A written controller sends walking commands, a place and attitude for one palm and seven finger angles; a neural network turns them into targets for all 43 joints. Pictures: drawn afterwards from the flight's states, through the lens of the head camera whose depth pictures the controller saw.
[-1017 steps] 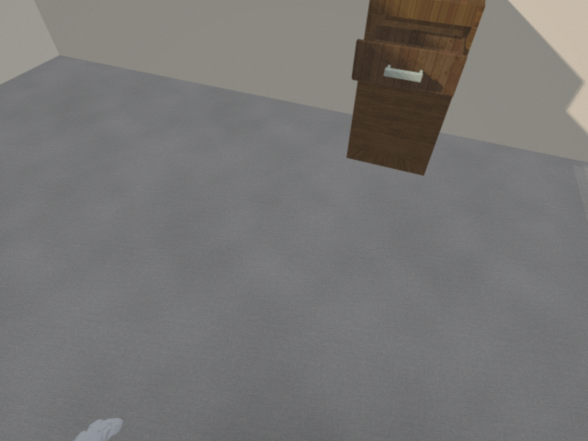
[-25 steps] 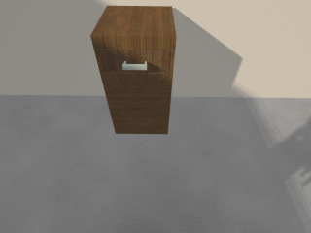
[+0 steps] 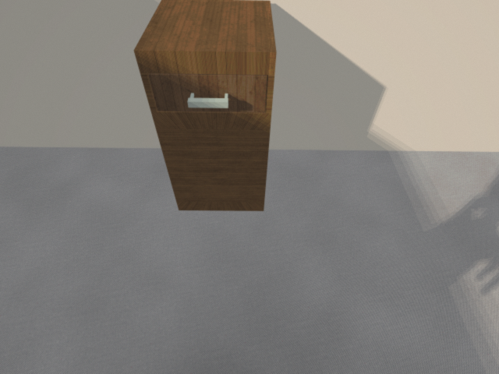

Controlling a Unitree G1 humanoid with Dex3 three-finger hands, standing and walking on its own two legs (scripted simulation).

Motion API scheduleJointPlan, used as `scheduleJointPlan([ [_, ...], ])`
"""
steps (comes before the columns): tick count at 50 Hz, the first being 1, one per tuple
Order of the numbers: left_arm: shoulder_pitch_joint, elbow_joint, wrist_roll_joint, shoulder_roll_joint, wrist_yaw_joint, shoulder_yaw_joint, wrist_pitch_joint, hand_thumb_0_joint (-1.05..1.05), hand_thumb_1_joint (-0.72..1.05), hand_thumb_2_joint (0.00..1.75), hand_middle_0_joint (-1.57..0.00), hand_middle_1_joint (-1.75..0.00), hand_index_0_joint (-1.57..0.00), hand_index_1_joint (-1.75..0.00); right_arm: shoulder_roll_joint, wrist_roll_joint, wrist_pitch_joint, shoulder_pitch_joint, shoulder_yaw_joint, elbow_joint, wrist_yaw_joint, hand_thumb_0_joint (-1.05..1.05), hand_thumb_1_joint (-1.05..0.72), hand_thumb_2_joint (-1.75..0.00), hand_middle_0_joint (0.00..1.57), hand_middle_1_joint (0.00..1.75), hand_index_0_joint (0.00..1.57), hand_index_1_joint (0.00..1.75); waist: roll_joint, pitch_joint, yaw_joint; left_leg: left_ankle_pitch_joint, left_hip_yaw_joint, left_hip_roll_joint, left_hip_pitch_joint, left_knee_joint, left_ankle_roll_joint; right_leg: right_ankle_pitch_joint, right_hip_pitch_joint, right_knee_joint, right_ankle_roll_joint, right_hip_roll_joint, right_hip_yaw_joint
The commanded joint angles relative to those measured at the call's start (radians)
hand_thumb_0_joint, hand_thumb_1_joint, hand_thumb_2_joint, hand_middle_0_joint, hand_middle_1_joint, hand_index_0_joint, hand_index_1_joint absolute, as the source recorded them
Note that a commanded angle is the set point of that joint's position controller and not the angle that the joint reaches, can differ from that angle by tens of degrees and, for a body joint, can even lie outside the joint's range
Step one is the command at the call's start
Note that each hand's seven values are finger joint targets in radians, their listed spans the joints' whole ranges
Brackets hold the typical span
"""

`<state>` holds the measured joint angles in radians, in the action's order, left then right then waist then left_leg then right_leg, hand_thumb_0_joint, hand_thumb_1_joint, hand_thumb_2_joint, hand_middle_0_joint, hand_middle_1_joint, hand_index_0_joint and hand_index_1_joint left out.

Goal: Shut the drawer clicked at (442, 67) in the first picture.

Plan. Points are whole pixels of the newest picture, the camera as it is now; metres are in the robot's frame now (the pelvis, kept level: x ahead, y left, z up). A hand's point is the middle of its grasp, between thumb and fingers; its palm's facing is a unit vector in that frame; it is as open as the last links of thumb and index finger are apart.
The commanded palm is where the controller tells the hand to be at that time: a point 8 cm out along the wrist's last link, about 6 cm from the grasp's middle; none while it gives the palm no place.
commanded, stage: look to check the result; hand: left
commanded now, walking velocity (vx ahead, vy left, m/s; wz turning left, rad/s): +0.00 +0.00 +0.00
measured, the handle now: (208, 99) +0.94 +0.18 -0.10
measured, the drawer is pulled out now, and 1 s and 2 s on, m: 0.00 0.00 0.00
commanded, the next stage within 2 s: stand and wait in 0.28 s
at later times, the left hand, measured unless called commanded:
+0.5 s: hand out of the picture +0.01 +0.17 -0.17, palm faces +0.02 -0.98 -0.20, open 7.4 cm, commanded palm none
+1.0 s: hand out of the picture +0.02 +0.16 -0.17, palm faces +0.02 -0.98 -0.21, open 7.4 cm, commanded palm none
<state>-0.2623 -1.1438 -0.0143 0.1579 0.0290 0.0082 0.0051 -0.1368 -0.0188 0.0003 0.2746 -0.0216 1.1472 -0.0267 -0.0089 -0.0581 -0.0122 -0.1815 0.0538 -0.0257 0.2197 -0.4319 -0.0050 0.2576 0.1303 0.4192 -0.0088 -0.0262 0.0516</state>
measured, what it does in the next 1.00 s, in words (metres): stands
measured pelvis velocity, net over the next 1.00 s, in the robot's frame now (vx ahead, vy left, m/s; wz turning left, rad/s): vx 0.02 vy -0.01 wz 0.00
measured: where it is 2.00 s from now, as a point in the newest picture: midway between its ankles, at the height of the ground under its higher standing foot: outside the picture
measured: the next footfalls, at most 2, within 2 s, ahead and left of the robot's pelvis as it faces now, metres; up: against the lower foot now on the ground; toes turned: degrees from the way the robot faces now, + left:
none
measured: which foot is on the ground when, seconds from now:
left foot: down 0.00-1.00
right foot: down 0.00-1.00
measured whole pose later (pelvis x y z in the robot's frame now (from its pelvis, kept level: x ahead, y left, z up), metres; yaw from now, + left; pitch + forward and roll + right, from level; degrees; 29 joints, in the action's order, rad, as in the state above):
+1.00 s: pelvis +0.02 -0.01 +0.00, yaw +0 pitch -2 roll +0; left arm -0.25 -1.15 -0.01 0.16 0.03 0.01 0.01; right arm -0.15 -0.02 0.00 0.25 -0.02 1.16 -0.03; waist -0.01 -0.05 -0.01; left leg -0.19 0.05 -0.04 0.18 -0.40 0.02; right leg 0.27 0.09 0.39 0.01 -0.01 0.06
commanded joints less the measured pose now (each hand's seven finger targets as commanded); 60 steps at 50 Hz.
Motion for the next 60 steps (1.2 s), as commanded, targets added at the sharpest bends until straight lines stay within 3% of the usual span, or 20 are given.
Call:
scheduleJointPlan([
  [1, -0.064, 0.027, 0.006, 0.11, 0.01, 0.021, 0.01, 0.0, 0.9, 0.9, -0.2, -0.3, -0.2, -0.3, -0.101, 0.005, -0.007, 0.056, -0.021, -0.023, -0.008, 0.0, -0.9, -0.9, 0.2, 0.3, 0.2, 0.3, 0.003, -0.014, 0.001, 0.079, -0.079, -0.075, -0.059, 0.069, -0.026, -0.058, 0.093, -0.109, 0.044, -0.077, -0.071],
  [37, -0.048, 0.024, 0.006, 0.125, 0.008, 0.027, 0.014, 0.0, 0.9, 0.9, -0.2, -0.3, -0.2, -0.3, -0.117, 0.004, -0.01, 0.033, -0.018, -0.015, -0.01, 0.0, -0.9, -0.9, 0.2, 0.3, 0.2, 0.3, -0.002, -0.019, 0.004, 0.103, -0.074, -0.078, -0.07, 0.082, -0.019, -0.093, 0.064, -0.123, 0.045, -0.077, -0.072],
  [45, -0.054, 0.023, 0.006, 0.124, 0.009, 0.027, 0.017, 0.0, 0.9, 0.9, -0.2, -0.3, -0.2, -0.3, -0.117, 0.005, -0.014, 0.033, -0.017, -0.013, -0.013, 0.0, -0.9, -0.9, 0.2, 0.3, 0.2, 0.3, 0.006, 0.005, 0.005, 0.158, -0.071, -0.081, -0.09, 0.075, -0.019, -0.175, 0.041, -0.112, 0.044, -0.081, -0.069],
  [50, -0.053, 0.02, 0.006, 0.121, 0.008, 0.024, 0.014, 0.0, 0.9, 0.9, -0.2, -0.3, -0.2, -0.3, -0.117, 0.005, -0.01, 0.027, -0.015, -0.012, -0.012, 0.0, -0.9, -0.9, 0.2, 0.3, 0.2, 0.3, 0.0, -0.038, 0.005, 0.109, -0.07, -0.079, -0.074, 0.086, -0.016, -0.11, 0.067, -0.13, 0.044, -0.077, -0.075],
  [60, -0.056, 0.023, 0.006, 0.124, 0.008, 0.026, 0.018, 0.0, 0.9, 0.9, -0.2, -0.3, -0.2, -0.3, -0.12, 0.005, -0.011, 0.025, -0.018, -0.014, -0.013, 0.0, -0.9, -0.9, 0.2, 0.3, 0.2, 0.3, 0.008, -0.013, 0.004, 0.122, -0.071, -0.079, -0.084, 0.078, -0.016, -0.138, 0.053, -0.128, 0.045, -0.079, -0.073],
])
